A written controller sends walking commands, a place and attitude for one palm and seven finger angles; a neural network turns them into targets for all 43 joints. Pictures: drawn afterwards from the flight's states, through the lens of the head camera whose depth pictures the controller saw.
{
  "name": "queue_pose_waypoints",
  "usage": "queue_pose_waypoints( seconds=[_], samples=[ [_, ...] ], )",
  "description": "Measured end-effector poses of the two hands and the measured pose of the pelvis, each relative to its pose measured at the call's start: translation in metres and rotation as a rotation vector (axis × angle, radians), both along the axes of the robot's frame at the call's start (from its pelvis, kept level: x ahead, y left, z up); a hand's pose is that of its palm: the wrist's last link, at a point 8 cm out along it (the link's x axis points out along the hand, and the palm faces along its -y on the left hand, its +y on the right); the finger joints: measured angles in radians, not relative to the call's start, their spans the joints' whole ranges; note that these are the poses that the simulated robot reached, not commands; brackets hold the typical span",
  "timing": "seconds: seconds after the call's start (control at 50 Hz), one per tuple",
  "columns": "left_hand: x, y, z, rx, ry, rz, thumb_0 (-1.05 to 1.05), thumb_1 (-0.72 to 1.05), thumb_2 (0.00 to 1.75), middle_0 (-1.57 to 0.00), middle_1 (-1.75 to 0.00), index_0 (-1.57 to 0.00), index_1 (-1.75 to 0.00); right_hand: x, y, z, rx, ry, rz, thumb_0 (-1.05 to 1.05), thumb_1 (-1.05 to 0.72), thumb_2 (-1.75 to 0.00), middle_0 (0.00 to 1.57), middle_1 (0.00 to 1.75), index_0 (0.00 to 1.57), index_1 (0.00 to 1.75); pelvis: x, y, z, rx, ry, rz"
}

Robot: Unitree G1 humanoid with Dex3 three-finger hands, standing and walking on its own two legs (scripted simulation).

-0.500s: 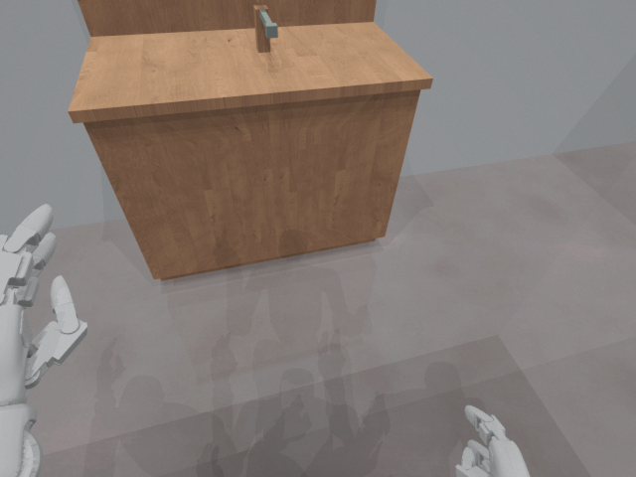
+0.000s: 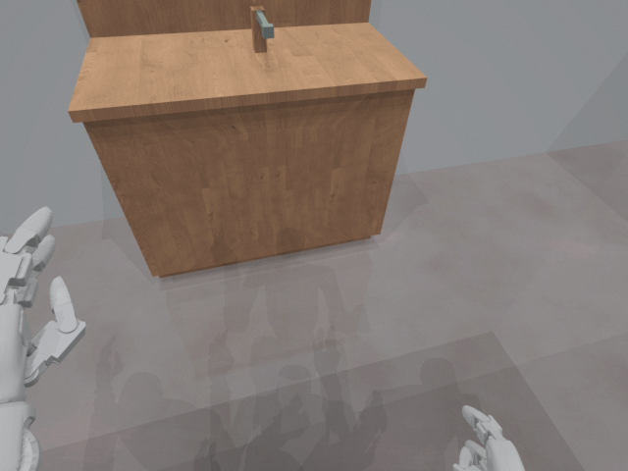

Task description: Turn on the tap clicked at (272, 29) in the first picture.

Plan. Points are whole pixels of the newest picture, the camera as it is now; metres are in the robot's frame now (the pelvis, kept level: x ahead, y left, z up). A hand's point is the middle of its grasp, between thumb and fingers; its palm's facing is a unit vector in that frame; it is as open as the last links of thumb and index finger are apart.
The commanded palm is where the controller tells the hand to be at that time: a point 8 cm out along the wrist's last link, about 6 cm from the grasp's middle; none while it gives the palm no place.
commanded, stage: walk to a spot facing it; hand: left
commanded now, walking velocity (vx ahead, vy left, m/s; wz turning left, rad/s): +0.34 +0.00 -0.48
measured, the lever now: (267, 31) +1.10 +0.19 +0.12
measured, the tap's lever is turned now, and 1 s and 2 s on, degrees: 0 0 0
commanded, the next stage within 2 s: turn to face it in 1.04 s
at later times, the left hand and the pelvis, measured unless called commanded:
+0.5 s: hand (185, 258) +0.30 +0.17 +0.15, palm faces +0.26 -0.88 -0.39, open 7.4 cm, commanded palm +0.25 +0.22 +0.18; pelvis +0.06 -0.03 +0.00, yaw -7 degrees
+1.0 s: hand (279, 150) +0.49 +0.09 +0.17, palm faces +0.15 -0.87 -0.48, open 7.4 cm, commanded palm +0.44 +0.14 +0.18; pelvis +0.20 -0.08 -0.01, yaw -17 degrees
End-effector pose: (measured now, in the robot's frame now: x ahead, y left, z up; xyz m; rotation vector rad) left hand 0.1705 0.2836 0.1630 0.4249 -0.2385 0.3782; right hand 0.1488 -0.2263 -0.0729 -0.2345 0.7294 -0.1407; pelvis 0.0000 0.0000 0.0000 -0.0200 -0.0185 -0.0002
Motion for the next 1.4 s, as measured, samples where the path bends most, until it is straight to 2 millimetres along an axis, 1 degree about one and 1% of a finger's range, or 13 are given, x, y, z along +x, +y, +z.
queue_pose_waypoints(
  seconds=[0.22, 0.38, 0.46, 0.54, 0.64, 0.74, 0.84, 0.92, 1.0, 1.08, 1.12, 1.26, 1.4],
  samples=[
    [0.012, -0.008, 0.006, 0.023, -0.042, 0.001, 0.01, 0.89, 0.9, -0.21, -0.31, -0.21, -0.31, 0.001, -0.006, -0.005, 0.009, -0.019, -0.041, 0.01, -0.9, -0.9, 0.2, 0.3, 0.21, 0.3, 0.009, -0.006, -0.005, -0.003, 0.001, -0.044],
    [0.058, -0.052, 0.003, 0.023, -0.064, -0.075, 0.01, 0.9, 0.9, -0.21, -0.31, -0.21, -0.31, 0.003, -0.035, -0.028, 0.044, 0.031, -0.071, 0.01, -0.9, -0.9, 0.2, 0.3, 0.21, 0.3, 0.03, -0.03, -0.015, 0.01, 0.001, -0.076],
    [0.082, -0.067, 0.001, 0.01, -0.016, -0.132, 0.01, 0.89, 0.9, -0.21, -0.31, -0.21, -0.31, 0.003, -0.053, -0.022, 0.021, 0.094, -0.115, 0.01, -0.9, -0.9, 0.2, 0.3, 0.21, 0.3, 0.047, -0.033, -0.004, 0.027, 0.018, -0.107],
    [0.108, -0.068, 0.009, 0.064, 0.006, -0.177, 0.01, 0.89, 0.9, -0.22, -0.31, -0.21, -0.31, 0.008, -0.066, -0.011, -0.013, 0.123, -0.167, 0.01, -0.9, -0.9, 0.2, 0.3, 0.21, 0.3, 0.065, -0.034, 0.003, 0.039, 0.037, -0.128],
    [0.142, -0.06, 0.021, 0.094, -0.067, -0.204, 0.01, 0.89, 0.9, -0.22, -0.31, -0.22, -0.31, 0.032, -0.07, -0.008, -0.064, 0.111, -0.192, 0.01, -0.9, -0.9, 0.2, 0.3, 0.2, 0.29, 0.098, -0.025, -0.004, 0.025, 0.038, -0.156],
    [0.185, -0.06, 0.016, 0.078, -0.11, -0.221, 0.01, 0.89, 0.9, -0.21, -0.31, -0.21, -0.31, 0.07, -0.06, -0.009, -0.034, 0.029, -0.252, 0.01, -0.9, -0.9, 0.2, 0.3, 0.2, 0.29, 0.128, -0.021, -0.011, 0.044, 0.009, -0.226],
    [0.228, -0.086, 0.02, 0.06, -0.084, -0.265, 0.01, 0.9, 0.9, -0.21, -0.31, -0.21, -0.31, 0.1, -0.044, -0.007, 0.057, -0.006, -0.246, 0.01, -0.9, -0.9, 0.2, 0.3, 0.2, 0.29, 0.154, -0.032, -0.003, 0.021, 0.009, -0.257],
    [0.256, -0.116, 0.025, 0.093, -0.07, -0.308, 0.01, 0.9, 0.9, -0.21, -0.31, -0.21, -0.31, 0.116, -0.046, -0.014, 0.109, 0.01, -0.252, 0.01, -0.9, -0.9, 0.2, 0.3, 0.21, 0.3, 0.178, -0.049, -0.001, 0.015, 0.014, -0.287],
    [0.289, -0.147, 0.026, 0.159, -0.045, -0.321, 0.01, 0.89, 0.9, -0.21, -0.31, -0.21, -0.31, 0.129, -0.069, -0.031, 0.143, 0.045, -0.274, 0.01, -0.9, -0.9, 0.2, 0.3, 0.21, 0.3, 0.205, -0.076, -0.007, 0.013, 0.021, -0.302],
    [0.321, -0.182, 0.017, 0.2, -0.06, -0.328, 0.01, 0.89, 0.9, -0.21, -0.31, -0.21, -0.31, 0.145, -0.111, -0.06, 0.142, 0.099, -0.293, 0.01, -0.9, -0.9, 0.2, 0.3, 0.21, 0.3, 0.224, -0.105, -0.026, 0.017, 0.012, -0.307],
    [0.334, -0.198, 0.013, 0.167, -0.053, -0.347, 0.01, 0.89, 0.9, -0.21, -0.31, -0.21, -0.31, 0.151, -0.134, -0.063, 0.12, 0.13, -0.306, 0.01, -0.9, -0.9, 0.2, 0.3, 0.21, 0.3, 0.232, -0.112, -0.025, 0.022, 0.006, -0.315],
    [0.362, -0.231, 0.027, 0.197, -0.028, -0.432, 0.01, 0.89, 0.9, -0.22, -0.31, -0.22, -0.31, 0.178, -0.194, -0.03, 0.028, 0.129, -0.386, 0.01, -0.9, -0.9, 0.2, 0.3, 0.2, 0.29, 0.268, -0.133, -0.008, 0.034, 0.018, -0.307],
    [0.386, -0.215, 0.043, 0.206, -0.12, -0.374, 0.01, 0.89, 0.9, -0.22, -0.31, -0.22, -0.31, 0.223, -0.21, -0.008, -0.052, 0.099, -0.368, 0.01, -0.9, -0.9, 0.19, 0.3, 0.2, 0.29, 0.313, -0.143, -0.007, 0.035, 0.009, -0.279]
  ],
)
